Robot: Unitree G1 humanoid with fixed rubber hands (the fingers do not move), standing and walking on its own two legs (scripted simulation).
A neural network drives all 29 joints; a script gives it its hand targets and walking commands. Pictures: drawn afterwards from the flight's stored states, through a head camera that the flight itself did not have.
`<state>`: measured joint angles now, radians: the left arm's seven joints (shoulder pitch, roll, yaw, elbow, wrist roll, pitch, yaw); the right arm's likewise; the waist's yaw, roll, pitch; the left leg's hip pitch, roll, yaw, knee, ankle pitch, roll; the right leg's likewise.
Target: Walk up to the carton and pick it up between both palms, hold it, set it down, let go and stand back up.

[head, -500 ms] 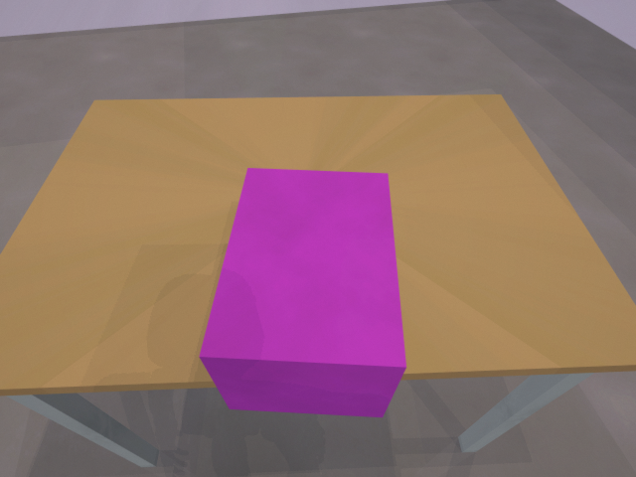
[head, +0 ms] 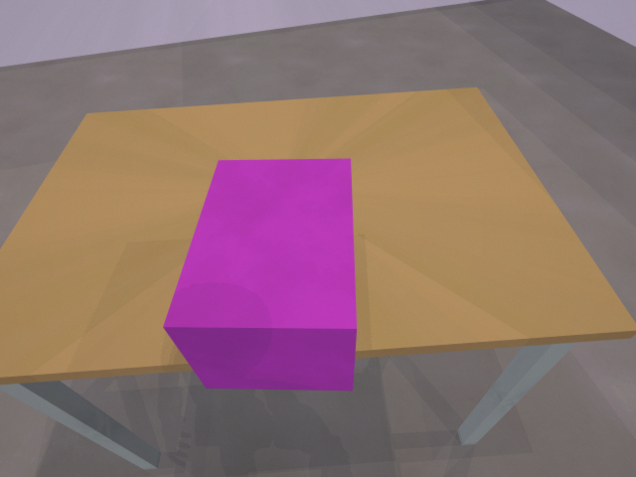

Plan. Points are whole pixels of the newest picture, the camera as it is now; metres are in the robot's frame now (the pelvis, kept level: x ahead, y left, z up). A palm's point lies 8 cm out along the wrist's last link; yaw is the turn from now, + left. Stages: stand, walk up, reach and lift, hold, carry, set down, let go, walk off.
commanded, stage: walk up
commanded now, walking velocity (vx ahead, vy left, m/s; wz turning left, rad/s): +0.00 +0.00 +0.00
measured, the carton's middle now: (281, 268) +0.38 +0.07 +0.05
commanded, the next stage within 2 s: none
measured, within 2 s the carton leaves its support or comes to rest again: neither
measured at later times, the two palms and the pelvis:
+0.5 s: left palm out of the picture -0.04 +0.23 -0.12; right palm out of the picture +0.01 -0.23 -0.13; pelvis +0.00 +0.01 +0.02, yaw +1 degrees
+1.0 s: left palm out of the picture +0.00 +0.27 -0.13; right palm out of the picture +0.03 -0.16 -0.13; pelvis +0.00 +0.06 +0.02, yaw +0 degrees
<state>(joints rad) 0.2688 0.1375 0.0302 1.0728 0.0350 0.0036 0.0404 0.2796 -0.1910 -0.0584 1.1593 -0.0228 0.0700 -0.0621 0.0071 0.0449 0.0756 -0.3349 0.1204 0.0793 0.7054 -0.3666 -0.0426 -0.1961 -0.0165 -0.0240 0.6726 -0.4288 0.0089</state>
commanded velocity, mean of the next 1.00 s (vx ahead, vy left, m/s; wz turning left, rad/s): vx -0.02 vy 0.02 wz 0.00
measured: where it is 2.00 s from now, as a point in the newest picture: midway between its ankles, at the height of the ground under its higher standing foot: outside the picture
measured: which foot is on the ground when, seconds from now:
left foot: up 0.00-0.18, down 0.20-0.36, up 0.38-0.58, down 0.60-1.00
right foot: down 0.00-1.00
